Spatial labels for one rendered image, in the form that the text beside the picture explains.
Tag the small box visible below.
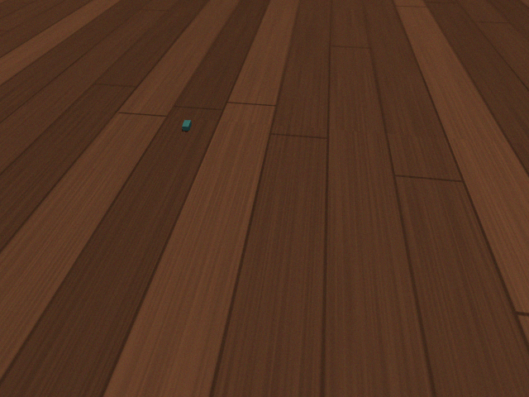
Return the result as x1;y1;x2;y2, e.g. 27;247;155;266
182;120;192;131

